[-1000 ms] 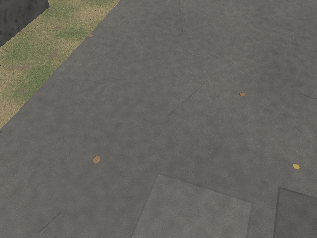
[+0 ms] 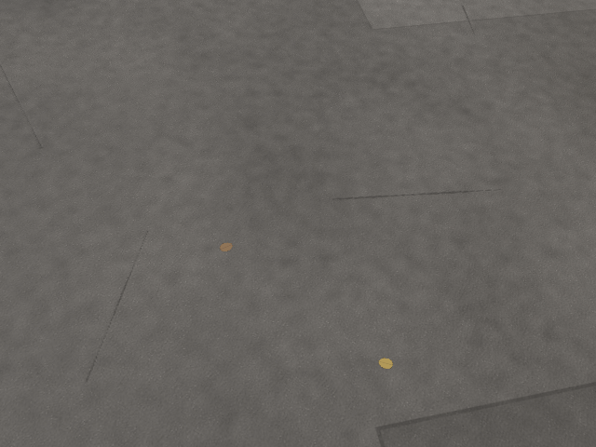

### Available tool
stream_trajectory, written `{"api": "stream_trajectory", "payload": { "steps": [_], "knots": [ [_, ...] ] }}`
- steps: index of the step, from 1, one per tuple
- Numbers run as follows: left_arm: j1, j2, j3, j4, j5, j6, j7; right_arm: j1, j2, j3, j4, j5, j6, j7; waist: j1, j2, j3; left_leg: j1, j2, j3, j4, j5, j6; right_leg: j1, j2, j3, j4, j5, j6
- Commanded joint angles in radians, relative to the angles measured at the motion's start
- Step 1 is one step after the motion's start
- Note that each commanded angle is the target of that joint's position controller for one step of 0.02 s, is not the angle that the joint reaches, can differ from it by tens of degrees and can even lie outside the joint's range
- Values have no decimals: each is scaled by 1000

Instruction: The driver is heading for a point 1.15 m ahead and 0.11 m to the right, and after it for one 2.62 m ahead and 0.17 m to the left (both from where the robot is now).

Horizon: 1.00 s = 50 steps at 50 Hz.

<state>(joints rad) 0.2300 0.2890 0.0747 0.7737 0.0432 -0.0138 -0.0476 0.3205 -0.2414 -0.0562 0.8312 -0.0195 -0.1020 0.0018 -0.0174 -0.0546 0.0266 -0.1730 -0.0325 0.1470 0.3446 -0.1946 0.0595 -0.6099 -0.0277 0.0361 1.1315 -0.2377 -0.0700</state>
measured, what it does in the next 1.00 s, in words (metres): walks ahead: right foot, then left foot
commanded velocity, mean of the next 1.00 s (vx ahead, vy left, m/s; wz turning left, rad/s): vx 0.50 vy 0.00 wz -0.28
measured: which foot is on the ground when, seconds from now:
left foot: down 0.00-0.32, up 0.34-0.82, down 0.84-1.00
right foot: up 0.00-0.28, down 0.30-0.86, up 0.88-1.00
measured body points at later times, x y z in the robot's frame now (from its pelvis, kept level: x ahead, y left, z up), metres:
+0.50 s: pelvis +0.27 -0.07 +0.00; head +0.30 -0.09 +0.44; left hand +0.42 +0.17 -0.13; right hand +0.30 -0.36 -0.13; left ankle +0.32 +0.09 -0.66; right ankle +0.27 -0.12 -0.74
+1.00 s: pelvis +0.57 -0.10 -0.01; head +0.60 -0.09 +0.44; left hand +0.71 +0.13 -0.14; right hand +0.58 -0.38 -0.13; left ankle +0.62 -0.06 -0.74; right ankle +0.47 -0.20 -0.65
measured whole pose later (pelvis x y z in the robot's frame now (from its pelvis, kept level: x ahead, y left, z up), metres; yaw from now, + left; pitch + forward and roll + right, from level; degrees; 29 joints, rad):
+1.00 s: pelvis +0.57 -0.10 -0.01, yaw -13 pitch +0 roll +0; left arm 0.26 0.26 0.02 0.81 0.05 -0.08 -0.01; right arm 0.29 -0.27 -0.06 0.82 -0.01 -0.04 0.03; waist 0.00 -0.03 0.05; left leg -0.29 -0.12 0.02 0.45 -0.17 0.12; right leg -0.42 0.00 0.02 1.17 -0.31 -0.04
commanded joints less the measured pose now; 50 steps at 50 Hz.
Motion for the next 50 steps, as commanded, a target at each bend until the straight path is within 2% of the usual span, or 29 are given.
{"api": "stream_trajectory", "payload": {
  "steps": [1, 6, 10, 12, 13, 14, 15, 16, 17, 18, 19, 20, 21, 23, 25, 29, 31, 35, 38, 40, 41, 42, 43, 44, 45, 46, 47, 48, 50],
  "knots": [
    [-20, 0, -9, -73, 0, 1, -16, 18, -76, -11, -35, 1, -24, 4, 23, 118, 15, 42, 291, -170, -207, 206, 116, -119, -48, 27, -37, 105, 12],
    [-206, -25, -31, -131, -8, -9, -35, 73, -99, -12, -5, 2, -16, -1, -17, 123, 47, 65, 260, -16, -192, 308, 79, -53, -36, -75, -331, 260, 3],
    [-294, -16, -34, -168, -1, -9, -39, 142, -134, -18, 31, 0, 6, -16, -43, 124, 69, 200, 296, 28, -137, 428, 68, -20, -9, -142, -472, 145, -34],
    [-265, -4, -27, -164, 5, -8, -30, 155, -161, -22, 48, -1, 22, -24, -21, 146, 35, 256, 305, 70, -8, 733, 55, 70, 52, -183, -514, 33, -70],
    [-200, 11, -19, -147, 7, -11, -24, 159, -179, -25, 54, -3, 32, -28, 9, 157, -10, 271, 307, 87, 113, 870, 51, 154, 93, -195, -533, -13, -93],
    [-74, 34, -5, -109, 10, -19, -16, 155, -190, -26, 53, 1, 41, -29, 64, 147, -85, 233, 302, 106, 296, 888, 42, 313, 133, -193, -586, -13, -121],
    [107, 86, 20, -50, 21, -25, 0, 142, -186, -23, 35, 0, 44, -29, 144, 96, -190, 65, 282, 115, 554, 698, 14, 579, 96, -100, -626, -23, -163],
    [159, 199, 48, -52, 20, -24, 18, 172, -73, 4, -36, 11, 38, -11, 113, -116, -316, -342, 179, 108, 902, -35, -39, 922, -222, 361, -647, -141, -269],
    [197, 233, 58, -74, -15, -13, 28, 82, -130, -11, -90, 7, 28, -1, 142, -119, -386, -556, 26, -69, 1102, -369, -68, 996, -348, 766, -813, -58, -359],
    [182, 206, 53, -45, -21, -5, 38, -42, -144, -14, -118, 6, 20, 3, 146, -13, -236, -662, 94, -158, 1084, -241, -57, 928, -291, 569, -823, 61, -315],
    [130, 160, 43, -35, -31, -9, 44, -44, -122, -2, -118, 12, 8, 3, 99, 19, -126, -620, 131, -154, 990, -150, -53, 770, -260, 440, -832, 202, -280],
    [77, 124, 32, -38, -32, -16, 45, -27, -118, -3, -101, 4, 11, 2, 46, 68, -70, -542, 158, -158, 899, -128, -57, 642, -200, 351, -847, 304, -235],
    [39, 101, 24, -42, -38, -22, 45, -2, -113, -2, -96, -16, 29, 3, 3, 66, -47, -472, 167, -164, 853, -134, -69, 548, -153, 291, -861, 369, -217],
    [30, 84, 16, -46, -43, -42, 39, 29, -99, -1, -90, -35, 64, 11, -25, 47, -65, -406, 161, -154, 808, -133, -89, 477, -111, 244, -879, 437, -219],
    [61, 107, 22, -32, -42, -51, 36, -13, -85, 1, -107, -33, 78, 17, -23, 39, -47, -422, 154, -144, 743, -72, -103, 433, -86, 226, -906, 405, -218],
    [152, 91, 13, 8, -42, -58, 35, -164, -75, 8, -146, -27, 77, 22, 30, 9, 6, -497, 153, -130, 537, 114, -102, 475, -73, 196, -945, 391, -179],
    [194, 87, 9, 28, -41, -66, 36, -218, -70, 13, -155, -20, 72, 27, 59, -6, 10, -499, 146, -120, 449, 188, -83, 533, -81, 170, -944, 441, -155],
    [246, 101, 3, 58, -26, -74, 44, -334, -79, 16, -190, -7, 64, 36, 100, -1, 45, -512, 121, -100, 328, 209, -31, 649, -127, 139, -950, 467, -136],
    [231, 114, 1, 77, -13, -74, 58, -323, -91, 12, -194, -5, 59, 43, 73, -4, 67, -449, 83, -94, 258, 120, 21, 703, -167, 97, -925, 571, -114],
    [198, 134, 1, 82, -6, -75, 65, -207, -110, 0, -156, -2, 57, 34, 18, -12, 8, -273, 8, -63, 228, 32, 61, 714, -159, 42, -785, 877, -84],
    [188, 142, 2, 86, -2, -70, 66, -83, -124, -10, -115, -4, 53, 26, -38, 3, -58, -139, -37, -43, 186, 19, 82, 713, -136, 6, -615, 979, -69],
    [183, 139, -2, 82, -4, -70, 67, 73, -149, -23, -68, -15, 45, 17, -105, 27, -143, 75, -6, -94, 156, 38, 117, 605, -104, -31, -394, 878, -51],
    [222, 83, -19, 41, -30, -76, 64, 195, -255, -53, -56, -33, 42, 6, -115, 181, -258, 348, 242, -477, 131, -39, 220, 312, -4, -98, -28, 497, -7],
    [263, 75, -16, 37, -28, -83, 55, 171, -267, -60, -44, -2, 52, 18, -55, 340, -320, 464, 385, -931, -32, 22, 324, 54, 162, -40, 219, -234, 20],
    [192, 100, -18, 23, -3, -85, 52, 72, -233, -54, -61, 21, 56, 27, -29, 198, -194, 372, 356, -855, -56, -52, 310, -46, 79, 54, 259, -177, 10],
    [108, 106, -21, 5, -7, -94, 45, 16, -185, -45, -75, 21, 58, 28, -30, 96, -97, 243, 330, -714, -69, -24, 292, -57, 32, 46, 220, -99, 13],
    [72, 90, -25, -7, -7, -96, 41, -5, -153, -36, -71, 14, 58, 25, -7, 42, -32, 134, 284, -628, -92, 51, 258, -33, -4, 39, 139, -66, 16],
    [60, 83, -27, -21, 2, -84, 40, -6, -136, -30, -60, 15, 54, 22, 17, 42, -8, 67, 243, -571, -104, 132, 234, -1, -26, 40, 75, -63, 29],
    [85, 58, -36, -18, 12, -52, 36, 5, -139, -29, -50, 19, 41, 20, 40, 77, -25, 8, 194, -496, -122, 247, 221, 57, -34, 18, 11, -60, 59]
  ]
}}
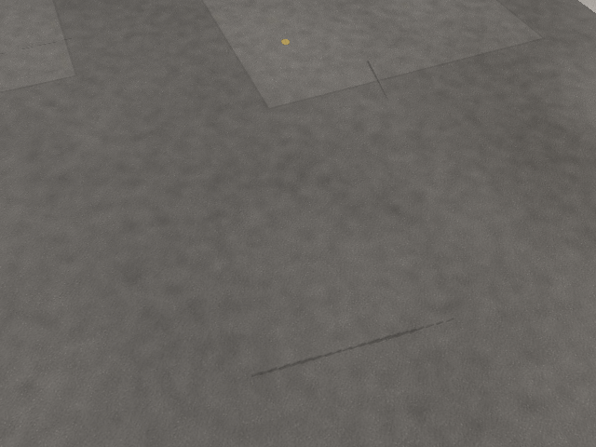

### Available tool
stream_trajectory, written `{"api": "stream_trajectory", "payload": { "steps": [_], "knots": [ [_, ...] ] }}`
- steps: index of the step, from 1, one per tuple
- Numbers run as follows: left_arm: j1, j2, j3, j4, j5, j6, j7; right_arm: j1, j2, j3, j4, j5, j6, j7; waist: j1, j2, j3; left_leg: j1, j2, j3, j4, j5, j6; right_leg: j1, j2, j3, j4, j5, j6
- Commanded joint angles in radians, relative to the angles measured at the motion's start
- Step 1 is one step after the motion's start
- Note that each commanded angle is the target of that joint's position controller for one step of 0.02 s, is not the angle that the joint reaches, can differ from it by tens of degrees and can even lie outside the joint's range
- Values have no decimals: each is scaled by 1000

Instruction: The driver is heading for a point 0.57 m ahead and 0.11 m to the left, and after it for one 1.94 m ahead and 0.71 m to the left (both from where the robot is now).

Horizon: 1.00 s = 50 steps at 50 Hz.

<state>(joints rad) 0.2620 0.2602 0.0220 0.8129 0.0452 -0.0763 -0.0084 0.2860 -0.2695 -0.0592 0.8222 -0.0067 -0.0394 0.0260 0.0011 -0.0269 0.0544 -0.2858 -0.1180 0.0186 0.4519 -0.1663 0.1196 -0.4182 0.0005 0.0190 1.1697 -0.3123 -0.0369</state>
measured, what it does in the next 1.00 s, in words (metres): walks ahead, turning left: right foot, then left foot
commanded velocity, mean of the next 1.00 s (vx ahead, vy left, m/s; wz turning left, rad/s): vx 0.30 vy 0.00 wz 0.56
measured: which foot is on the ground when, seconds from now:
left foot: down 0.00-0.38, up 0.40-0.84, down 0.86-1.00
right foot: up 0.00-0.36, down 0.38-0.86, up 0.88-1.00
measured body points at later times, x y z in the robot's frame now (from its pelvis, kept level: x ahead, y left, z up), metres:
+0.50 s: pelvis +0.27 -0.02 +0.00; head +0.31 -0.03 +0.45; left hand +0.38 +0.27 -0.09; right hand +0.39 -0.29 -0.13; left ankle +0.13 +0.05 -0.65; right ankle +0.36 -0.10 -0.74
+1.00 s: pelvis +0.36 +0.03 +0.00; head +0.38 +0.08 +0.45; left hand +0.29 +0.31 -0.13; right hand +0.63 -0.11 -0.09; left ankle +0.37 +0.13 -0.74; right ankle +0.41 -0.10 -0.66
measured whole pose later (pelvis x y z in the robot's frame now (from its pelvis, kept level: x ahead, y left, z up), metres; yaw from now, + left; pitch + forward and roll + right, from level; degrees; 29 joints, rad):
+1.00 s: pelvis +0.36 +0.03 +0.00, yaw +35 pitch +1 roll -1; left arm 0.21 0.28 0.04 0.74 0.03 0.04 0.02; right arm 0.19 -0.27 -0.05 0.67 -0.01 0.04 0.01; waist 0.01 -0.03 0.07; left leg -0.36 -0.08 -0.03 0.51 -0.16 0.08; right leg -0.47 -0.03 -0.02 1.08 -0.46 0.03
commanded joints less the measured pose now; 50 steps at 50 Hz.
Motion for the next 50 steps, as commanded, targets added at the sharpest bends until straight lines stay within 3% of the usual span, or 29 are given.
{"api": "stream_trajectory", "payload": {
  "steps": [1, 5, 8, 13, 14, 16, 17, 18, 19, 20, 21, 22, 23, 25, 28, 34, 40, 41, 42, 43, 44, 45, 46, 47, 48, 50],
  "knots": [
    [47, 79, 13, -62, 11, 21, -4, 54, -121, -29, -35, 8, -27, -5, 23, 56, -56, 107, 266, -343, -236, 247, 163, -139, -64, 25, -56, 21, 38],
    [-118, 72, 6, -121, 6, 31, -7, 117, -140, -36, -19, 12, -24, -12, -15, 67, -9, 90, 221, -314, -272, 228, 137, -222, -73, -5, -247, 171, 83],
    [-222, 63, 0, -152, -1, 28, -12, 175, -142, -40, -8, 14, -19, -16, -59, 83, -18, 147, 199, -315, -237, 276, 93, -235, -55, -7, -386, 287, 92],
    [-355, 65, -10, -203, -13, 14, -16, 239, -147, -43, -3, -5, -11, -29, -106, 99, -22, 261, 218, -376, -146, 406, 87, -235, -10, -5, -528, 281, 78],
    [-360, 71, -10, -211, -15, 10, -15, 234, -152, -45, -7, -9, -10, -33, -101, 104, -22, 270, 227, -395, -126, 423, 83, -210, -2, 2, -556, 263, 70],
    [-290, 95, -3, -198, -19, 1, -10, 176, -167, -49, -25, -11, -9, -40, -52, 116, -34, 235, 233, -420, -79, 451, 54, -64, 16, 15, -634, 206, 44],
    [-205, 115, 6, -172, -21, -4, -3, 142, -177, -50, -35, -11, -12, -38, -12, 117, -66, 200, 216, -421, -14, 517, 35, 72, 41, 8, -666, 168, 26],
    [-81, 143, 18, -139, -17, -16, 9, 122, -178, -49, -37, -3, -19, -29, 52, 76, -129, 154, 164, -385, 135, 535, 10, 258, 29, 18, -730, 190, -2],
    [68, 211, 38, -128, 2, -25, 28, 123, -131, -35, -58, 12, -29, -19, 110, -16, -262, 48, 111, -319, 373, 349, -15, 490, -153, 190, -757, 30, -53],
    [111, 291, 58, -138, 22, -13, 40, 234, -27, -13, -81, 45, -27, -25, 65, -214, -380, -243, -39, -169, 659, -322, -55, 751, -444, 588, -795, 75, -164],
    [78, 250, 61, -135, -2, 2, 36, 248, -117, -23, -70, 10, -11, -38, 39, -168, -356, -349, 14, -127, 781, -402, -55, 676, -472, 741, -820, 131, -216],
    [19, 154, 40, -147, -12, 4, 33, 182, -140, -32, -54, -6, 2, -39, 26, -28, -214, -348, 61, -129, 813, -318, -63, 537, -420, 566, -815, 283, -200],
    [-18, 97, 24, -143, -17, 1, 27, 128, -127, -31, -61, -11, 8, -32, 15, 19, -140, -324, 84, -114, 788, -271, -77, 435, -364, 398, -817, 492, -178],
    [-25, 70, 14, -124, -23, -7, 26, 111, -103, -33, -69, -26, 35, -15, -17, -67, -98, -277, 119, -95, 735, -250, -100, 330, -281, 194, -836, 712, -135],
    [-12, 93, 23, -106, -29, -18, 21, 99, -80, -30, -86, -21, 59, 3, -39, -100, -121, -258, 101, -73, 718, -197, -120, 298, -265, 79, -852, 868, -146],
    [-28, 117, 36, -94, -29, 9, 27, -56, -43, -4, -159, -22, 73, 29, -26, -107, -95, -212, 139, -10, 442, -8, -120, 235, -245, -99, -872, 744, -135],
    [20, 175, 64, -77, -34, 41, 25, -132, -73, -9, -212, -24, 67, 27, 14, -109, -92, -93, 112, 44, 189, -93, -69, 287, -289, -128, -726, 624, -95],
    [20, 176, 66, -74, -38, 52, 29, -106, -71, -11, -209, -29, 58, 24, -1, -85, -102, -39, 99, 51, 102, -65, -53, 286, -277, -147, -643, 585, -76],
    [59, 167, 65, -62, -34, 60, 30, -47, -88, -18, -190, -41, 43, 14, -21, -3, -143, 70, 89, 18, 3, 35, -32, 255, -235, -179, -493, 497, -36],
    [120, 136, 57, -86, -22, 67, 28, 25, -199, -46, -193, -47, 30, -3, -33, 212, -211, 241, 312, -270, -38, 335, 26, 84, -162, -222, -226, 146, 23],
    [94, 92, 42, -145, -24, 87, 28, 56, -302, -75, -205, -11, 43, -9, -43, 342, -255, 323, 519, -602, -74, 591, 222, -161, 26, -155, -35, -397, 63],
    [42, 123, 47, -135, -8, 105, 32, 98, -256, -72, -190, 18, 52, -13, -81, 176, -268, 314, 484, -542, -82, 519, 245, -177, -20, -17, 53, -358, 70],
    [5, 112, 46, -142, -23, 108, 30, 43, -215, -57, -188, 10, 62, -22, -53, 156, -177, 231, 434, -457, -96, 432, 224, -199, -32, -2, 57, -273, 69],
    [-13, 107, 44, -134, -27, 105, 32, -27, -171, -44, -192, 1, 71, -28, -20, 120, -104, 148, 361, -389, -124, 332, 172, -190, -53, 14, -6, -189, 69],
    [-13, 117, 48, -134, -18, 106, 33, -82, -145, -36, -204, 4, 75, -33, 6, 136, -81, 99, 307, -348, -136, 280, 133, -161, -59, 14, -60, -137, 70],
    [32, 119, 50, -113, -3, 115, 25, -91, -130, -32, -207, -2, 71, -27, 21, 128, -136, 67, 263, -321, -147, 221, 119, -89, -34, -2, -70, -92, 73]
  ]
}}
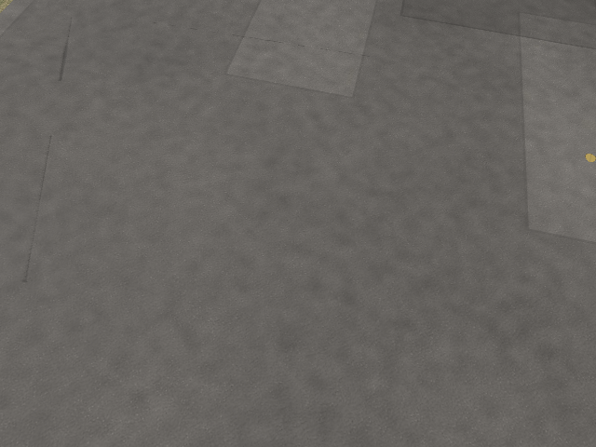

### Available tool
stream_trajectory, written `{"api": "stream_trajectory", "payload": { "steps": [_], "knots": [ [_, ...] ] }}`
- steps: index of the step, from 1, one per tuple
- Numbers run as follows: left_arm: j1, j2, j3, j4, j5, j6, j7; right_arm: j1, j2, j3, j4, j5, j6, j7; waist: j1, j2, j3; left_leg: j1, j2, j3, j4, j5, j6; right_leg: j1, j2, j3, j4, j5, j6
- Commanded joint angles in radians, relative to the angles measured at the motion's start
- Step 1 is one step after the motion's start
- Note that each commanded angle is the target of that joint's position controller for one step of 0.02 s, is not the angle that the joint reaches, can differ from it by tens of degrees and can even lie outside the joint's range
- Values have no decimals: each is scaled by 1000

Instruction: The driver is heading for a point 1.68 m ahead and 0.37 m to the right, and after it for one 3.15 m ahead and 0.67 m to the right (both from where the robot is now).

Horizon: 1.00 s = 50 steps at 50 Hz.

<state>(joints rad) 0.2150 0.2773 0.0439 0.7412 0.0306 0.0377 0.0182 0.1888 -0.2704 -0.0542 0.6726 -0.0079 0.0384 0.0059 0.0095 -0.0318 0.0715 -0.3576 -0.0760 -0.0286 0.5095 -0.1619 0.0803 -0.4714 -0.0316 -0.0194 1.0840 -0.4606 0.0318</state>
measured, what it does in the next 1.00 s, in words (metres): walks ahead, turning right: right foot, then left foot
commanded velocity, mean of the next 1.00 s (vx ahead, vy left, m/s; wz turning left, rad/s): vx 0.40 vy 0.00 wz -0.18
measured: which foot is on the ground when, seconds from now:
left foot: down 0.00-0.30, up 0.32-0.70, down 0.72-1.00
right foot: up 0.00-0.28, down 0.30-0.74, up 0.76-1.00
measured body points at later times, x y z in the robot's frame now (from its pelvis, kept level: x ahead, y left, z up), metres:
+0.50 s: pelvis +0.11 -0.03 +0.02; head +0.11 -0.06 +0.47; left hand +0.08 +0.23 -0.10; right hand +0.27 -0.28 -0.10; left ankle +0.15 +0.11 -0.68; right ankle +0.06 -0.12 -0.73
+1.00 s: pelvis +0.35 +0.00 +0.01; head +0.37 +0.01 +0.46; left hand +0.54 +0.23 -0.11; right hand +0.31 -0.27 -0.10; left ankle +0.32 +0.10 -0.73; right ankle +0.36 -0.14 -0.65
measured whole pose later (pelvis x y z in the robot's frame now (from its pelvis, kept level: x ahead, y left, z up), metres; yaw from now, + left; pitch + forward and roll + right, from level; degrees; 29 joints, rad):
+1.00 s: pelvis +0.35 +0.00 +0.01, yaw -16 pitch +2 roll +1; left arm 0.20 0.30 0.08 0.78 0.04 0.00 -0.06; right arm 0.36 -0.25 -0.04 0.81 -0.02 -0.09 -0.01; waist -0.03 -0.05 0.01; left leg -0.08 -0.02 0.14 0.29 -0.24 0.05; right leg -0.64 -0.03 0.02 1.07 -0.20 -0.04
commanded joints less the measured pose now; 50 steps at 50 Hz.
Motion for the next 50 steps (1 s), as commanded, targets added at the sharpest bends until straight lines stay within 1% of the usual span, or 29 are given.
{"api": "stream_trajectory", "payload": {
  "steps": [1, 3, 4, 7, 11, 12, 14, 15, 16, 17, 18, 19, 20, 22, 24, 27, 31, 33, 35, 36, 37, 38, 39, 40, 41, 42, 44, 46, 50],
  "knots": [
    [76, 96, 27, -43, 11, 2, -8, 19, -139, -42, -54, -3, -11, -2, 9, 123, -170, 135, 210, -293, -228, 61, 160, -27, 0, 37, -15, 67, 6],
    [31, 86, 24, -61, 10, 1, -19, 42, -162, -53, -46, -7, -15, 4, -10, 145, -147, 128, 200, -360, -291, -266, 169, -50, 5, 40, -99, 76, 9],
    [9, 87, 24, -68, 10, -2, -22, 54, -166, -56, -44, -10, -15, 5, -20, 160, -127, 128, 205, -394, -311, -341, 174, -63, 9, 41, -135, 74, 10],
    [-16, 79, 20, -71, 7, -18, -27, 90, -164, -58, -30, -17, -21, 8, -36, 157, -112, 131, 216, -427, -320, -389, 173, -46, 16, 39, -238, 82, 4],
    [20, 55, 8, -47, 0, -42, -33, 97, -146, -46, -7, -24, -38, 13, -33, 168, -113, 55, 210, -375, -307, -413, 148, 127, 38, -15, -397, 56, -39],
    [40, 56, 7, -39, -4, -46, -31, 92, -149, -45, -3, -22, -39, 14, -22, 161, -101, 13, 212, -368, -302, -440, 141, 190, 47, -29, -451, 65, -58],
    [126, 44, 4, -2, -8, -56, -25, 69, -141, -40, 2, -14, -37, 8, 32, 104, -66, -124, 187, -319, -235, -515, 108, 379, 70, -48, -618, 129, -102],
    [193, 57, 4, 19, -5, -66, -21, 34, -109, -30, -9, -19, -42, 2, 66, 40, -38, -212, 148, -264, -124, -505, 76, 450, 26, 45, -703, 42, -127],
    [286, 112, 10, 34, 4, -80, -15, 12, -25, -7, -34, -19, -52, 0, 84, -144, -52, -295, 54, -104, 177, -422, 21, 499, -202, 385, -885, -228, -171],
    [253, 222, 43, 33, -1, -80, -21, -45, -66, -10, -73, -23, -66, 4, 67, -190, 78, -480, -16, 23, 282, -314, -9, 428, -344, 726, -1034, -410, -250],
    [210, 198, 46, 29, -7, -78, -28, -52, -107, -21, -73, -39, -79, 9, 29, -82, 120, -467, 60, -38, 337, -216, -18, 372, -334, 722, -1032, -377, -276],
    [176, 163, 39, 24, -17, -83, -35, -30, -115, -24, -53, -36, -87, 19, 4, -62, 92, -431, 71, -41, 343, -153, -35, 376, -275, 633, -1004, -272, -257],
    [165, 144, 38, 25, -21, -90, -40, -11, -116, -23, -34, -37, -90, 25, -2, -67, 57, -392, 76, -29, 346, -115, -54, 393, -217, 536, -991, -149, -234],
    [187, 114, 34, 45, -26, -102, -34, -19, -90, -17, -20, -47, -87, 34, 6, -89, 9, -343, 77, 6, 374, -46, -80, 403, -141, 412, -975, 71, -222],
    [240, 97, 35, 73, -29, -107, -30, -66, -62, -7, -34, -43, -82, 34, 21, -79, -8, -346, 78, 21, 353, -5, -100, 423, -118, 371, -952, 203, -225],
    [298, 101, 45, 95, -26, -104, -25, -166, -42, 5, -60, -32, -81, 31, 60, -83, -9, -339, 75, 34, 255, 19, -122, 442, -106, 353, -921, 310, -233],
    [347, 117, 56, 113, -16, -97, -18, -272, -41, 14, -96, -19, -90, 30, 96, -105, -15, -273, 51, 49, 134, -19, -121, 452, -111, 363, -829, 503, -239],
    [320, 129, 62, 105, -13, -92, -14, -244, -52, 13, -96, -12, -98, 24, 68, -112, -33, -158, 40, 42, 74, -34, -105, 412, -121, 387, -779, 565, -218],
    [249, 151, 70, 85, -19, -94, -14, -99, -77, 1, -52, -9, -107, 7, -16, -91, -77, 111, 13, 47, -33, -14, -74, 308, -95, 383, -678, 649, -174],
    [235, 144, 69, 79, -27, -101, -20, 20, -124, -15, -18, -21, -119, -10, -70, -33, -147, 316, 59, 6, -61, -1, -44, 231, -35, 334, -518, 651, -145],
    [214, 88, 54, 43, -38, -111, -27, 192, -211, -36, -6, -45, -126, -30, -145, 105, -293, 544, 298, -225, -114, -250, 6, 103, 32, 247, -243, 424, -120],
    [286, 15, 38, 9, -55, -107, -23, 218, -288, -50, -5, -55, -112, -34, -107, 330, -366, 662, 525, -655, -252, -434, 78, -141, 158, 137, -17, -100, -104],
    [288, 88, 48, 37, -24, -90, -17, 172, -221, -42, 3, -44, -103, -32, -66, 223, -256, 540, 517, -700, -264, -490, 103, -206, 70, 134, 105, -43, -117],
    [229, 89, 51, 45, -12, -84, -27, 109, -132, -20, -6, -34, -105, -27, -49, 113, -135, 420, 464, -549, -271, -411, 89, -204, 32, 131, 113, 51, -121],
    [186, 63, 46, 45, -9, -81, -38, 77, -90, -8, 0, -31, -110, -22, -36, 84, -70, 334, 408, -394, -290, -235, 75, -183, 3, 120, 84, 111, -111],
    [167, 58, 47, 45, -1, -73, -46, 71, -71, -2, 8, -31, -116, -22, -25, 115, -52, 293, 366, -289, -304, -114, 59, -162, -13, 106, 60, 134, -101],
    [154, 52, 47, 43, 8, -53, -61, 95, -60, 2, 35, -20, -133, -19, -8, 155, -49, 271, 325, -162, -311, 103, 49, -148, -17, 86, 53, 161, -87],
    [98, 40, 42, 19, 6, -43, -72, 129, -63, 0, 59, -10, -148, -14, -3, 143, -53, 294, 326, -88, -314, 256, 56, -193, -19, 78, 49, 205, -80],
    [-55, 24, 27, -37, 8, -41, -92, 167, -59, -2, 95, -9, -148, -14, -15, 124, -22, 311, 316, 40, -340, 351, 62, -279, -28, 45, -51, 333, -63]
  ]
}}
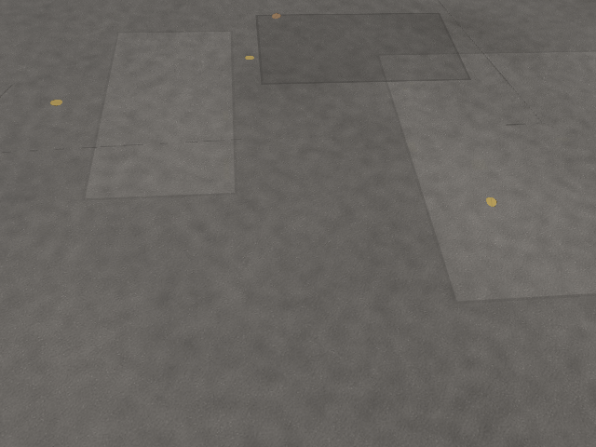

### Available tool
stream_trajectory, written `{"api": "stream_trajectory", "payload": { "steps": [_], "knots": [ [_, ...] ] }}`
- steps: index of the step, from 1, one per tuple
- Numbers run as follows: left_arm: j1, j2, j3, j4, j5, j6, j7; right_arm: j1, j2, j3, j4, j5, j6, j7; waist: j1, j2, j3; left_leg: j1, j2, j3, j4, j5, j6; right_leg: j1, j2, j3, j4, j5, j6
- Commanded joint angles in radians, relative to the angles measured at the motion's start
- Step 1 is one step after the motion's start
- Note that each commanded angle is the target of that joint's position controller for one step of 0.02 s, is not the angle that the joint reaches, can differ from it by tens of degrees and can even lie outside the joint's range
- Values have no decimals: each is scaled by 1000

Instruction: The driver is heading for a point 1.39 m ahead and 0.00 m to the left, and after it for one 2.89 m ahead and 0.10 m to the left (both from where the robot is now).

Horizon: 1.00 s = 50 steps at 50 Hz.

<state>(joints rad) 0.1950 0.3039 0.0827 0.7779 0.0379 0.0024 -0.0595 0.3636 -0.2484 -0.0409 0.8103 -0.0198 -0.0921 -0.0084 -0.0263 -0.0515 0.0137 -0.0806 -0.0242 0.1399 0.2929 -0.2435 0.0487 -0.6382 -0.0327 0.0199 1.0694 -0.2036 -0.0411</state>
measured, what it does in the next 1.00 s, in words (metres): walks ahead: right foot, then left foot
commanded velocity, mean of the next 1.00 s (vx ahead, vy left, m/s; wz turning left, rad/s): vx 0.50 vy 0.00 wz -0.09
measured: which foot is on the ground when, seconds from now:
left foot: down 0.00-0.26, up 0.28-0.78, down 0.80-1.00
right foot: up 0.00-0.22, down 0.24-0.82, up 0.84-1.00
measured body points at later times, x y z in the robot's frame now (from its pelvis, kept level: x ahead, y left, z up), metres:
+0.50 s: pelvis +0.27 -0.06 +0.00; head +0.30 -0.08 +0.45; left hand +0.39 +0.19 -0.13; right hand +0.32 -0.34 -0.12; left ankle +0.39 +0.09 -0.67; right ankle +0.24 -0.10 -0.75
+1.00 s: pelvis +0.57 -0.05 -0.01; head +0.60 -0.05 +0.44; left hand +0.70 +0.20 -0.13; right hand +0.61 -0.34 -0.13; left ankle +0.58 -0.01 -0.75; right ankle +0.56 -0.21 -0.66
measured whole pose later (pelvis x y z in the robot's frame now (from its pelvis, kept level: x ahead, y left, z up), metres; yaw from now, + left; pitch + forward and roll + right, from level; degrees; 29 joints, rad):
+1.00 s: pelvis +0.57 -0.05 -0.01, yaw -1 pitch +0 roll +0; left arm 0.20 0.26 0.01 0.79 0.05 -0.06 -0.01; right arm 0.31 -0.28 -0.06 0.85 0.00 -0.04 0.02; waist 0.00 -0.02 0.05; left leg -0.22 -0.14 -0.02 0.39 -0.17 0.13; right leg -0.53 -0.07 0.04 1.12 -0.31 0.00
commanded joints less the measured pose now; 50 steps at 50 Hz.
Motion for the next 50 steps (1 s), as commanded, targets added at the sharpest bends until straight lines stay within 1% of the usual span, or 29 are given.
{"api": "stream_trajectory", "payload": {
  "steps": [1, 5, 7, 9, 10, 11, 12, 13, 14, 15, 16, 17, 18, 20, 22, 25, 29, 34, 35, 37, 39, 40, 41, 42, 43, 45, 46, 47, 50],
  "knots": [
    [-75, -9, -18, -88, -1, -8, -19, -8, -81, -15, -36, 2, -16, 1, 17, 142, 47, 22, 249, -91, -127, 437, 87, -94, -25, -11, -105, 121, 9],
    [-220, -20, -39, -140, -3, -15, -35, 34, -122, -24, -2, 2, -12, -4, -13, 131, 79, 30, 254, -4, -131, 488, 66, 11, -10, -100, -347, 187, -23],
    [-241, -10, -40, -153, 1, -14, -32, 62, -138, -27, 19, 1, -3, -10, -14, 126, 76, 99, 269, 28, -80, 626, 55, 45, 13, -133, -410, 137, -54],
    [-203, 9, -34, -148, 7, -13, -19, 76, -168, -32, 36, -1, 10, -19, 11, 147, 30, 162, 278, 67, 57, 933, 44, 135, 75, -175, -438, 36, -96],
    [-138, 25, -27, -132, 9, -15, -13, 80, -186, -35, 42, -3, 21, -23, 41, 156, -14, 177, 282, 79, 181, 1043, 44, 217, 111, -182, -453, -16, -122],
    [-22, 50, -13, -99, 13, -23, -4, 82, -199, -37, 43, -2, 30, -25, 89, 152, -83, 135, 283, 87, 355, 1019, 41, 368, 141, -167, -497, -31, -152],
    [147, 98, 12, -45, 23, -28, 12, 67, -199, -35, 28, -3, 34, -23, 168, 101, -171, -19, 261, 100, 611, 818, 18, 614, 114, -91, -557, -41, -193],
    [185, 208, 42, -46, 23, -23, 31, 112, -89, -11, -30, 4, 30, -5, 124, -112, -280, -409, 150, 97, 970, 33, -32, 936, -189, 346, -575, -148, -298],
    [198, 244, 51, -75, -12, -12, 36, 36, -140, -23, -85, 1, 22, 2, 143, -109, -365, -612, -2, -87, 1178, -310, -56, 1008, -332, 775, -732, -78, -398],
    [175, 214, 47, -55, -25, -5, 46, -81, -157, -27, -111, -2, 15, 7, 147, 6, -221, -707, 68, -179, 1154, -186, -47, 926, -284, 606, -765, -5, -356],
    [128, 169, 35, -44, -32, -9, 52, -83, -137, -16, -112, 6, 3, 8, 101, 34, -99, -676, 106, -168, 1059, -104, -44, 765, -255, 484, -784, 100, -323],
    [83, 122, 22, -42, -28, -17, 55, -57, -127, -15, -89, 2, 5, 8, 47, 76, -39, -604, 137, -166, 965, -82, -45, 644, -200, 385, -799, 214, -276],
    [50, 94, 11, -43, -32, -26, 57, -25, -120, -12, -78, -16, 22, 9, 7, 72, -20, -529, 150, -168, 915, -85, -55, 552, -156, 314, -811, 299, -254],
    [51, 68, -1, -37, -34, -51, 50, 15, -101, -10, -58, -33, 56, 18, -19, 53, -41, -447, 151, -151, 860, -79, -69, 479, -117, 244, -835, 392, -245],
    [90, 73, -2, -6, -33, -67, 45, 0, -79, -6, -52, -26, 68, 29, -16, 39, -28, -458, 154, -130, 786, -5, -72, 461, -101, 186, -879, 389, -229],
    [152, 79, -4, 28, -31, -77, 42, -131, -83, -8, -79, -14, 71, 35, 30, 19, 29, -556, 168, -124, 662, 131, -65, 511, -94, 139, -924, 379, -182],
    [199, 76, -12, 56, -25, -87, 47, -239, -75, -5, -98, -2, 66, 42, 71, 6, 51, -604, 137, -129, 518, 250, -38, 612, -106, 70, -944, 387, -137],
    [246, 69, -24, 102, -11, -91, 70, -351, -68, 2, -134, -6, 58, 56, 99, 11, 100, -616, 73, -102, 365, 228, 9, 743, -158, -6, -932, 493, -123],
    [241, 72, -25, 109, -9, -90, 75, -351, -67, 2, -137, -9, 56, 57, 92, 7, 98, -591, 58, -86, 336, 197, 24, 764, -166, -23, -908, 561, -115],
    [216, 93, -26, 115, -6, -90, 85, -298, -73, -2, -125, -10, 56, 52, 56, -19, 57, -471, -1, -32, 303, 107, 62, 788, -171, -65, -791, 886, -94],
    [204, 124, -20, 118, 2, -80, 92, -118, -110, -21, -74, -14, 50, 42, -25, -39, -56, -270, -69, -9, 260, 28, 108, 791, -167, -97, -507, 1100, -78],
    [184, 134, -21, 107, -5, -77, 94, 43, -144, -38, -28, -27, 41, 35, -105, -13, -139, -38, -42, -74, 196, 65, 150, 657, -149, -126, -277, 946, -60],
    [192, 83, -38, 49, -31, -88, 86, 168, -267, -77, -14, -39, 45, 20, -134, 150, -260, 260, 211, -450, 178, 0, 270, 336, -47, -176, 110, 534, -18],
    [205, 71, -33, 25, -26, -97, 72, 115, -281, -82, -19, -6, 53, 25, -64, 281, -326, 404, 382, -913, 47, 163, 385, 40, 145, -55, 360, -300, 5],
    [135, 89, -34, 14, -5, -102, 66, 61, -256, -80, -15, 23, 57, 30, -59, 135, -222, 332, 340, -789, 39, 135, 360, -50, 58, 69, 375, -224, -7],
    [78, 74, -41, -7, -13, -113, 57, -27, -161, -56, -23, 15, 61, 24, -4, 22, -27, 66, 268, -587, -22, 222, 287, -23, -21, 45, 219, -121, 2],
    [74, 69, -42, -16, 1, -97, 57, -46, -138, -48, -18, 17, 57, 20, 25, 24, 9, -20, 223, -529, -40, 290, 260, 17, -40, 43, 158, -120, 19],
    [98, 57, -47, -11, 12, -76, 54, -58, -133, -44, -19, 18, 52, 19, 47, 42, 4, -68, 190, -482, -57, 322, 247, 65, -48, 36, 115, -116, 36],
    [72, 36, -53, -34, 16, -44, 47, -30, -170, -54, -9, 22, 33, 20, 54, 76, 0, -126, 139, -423, -85, 379, 244, 69, -50, -2, 4, -68, 75]
  ]
}}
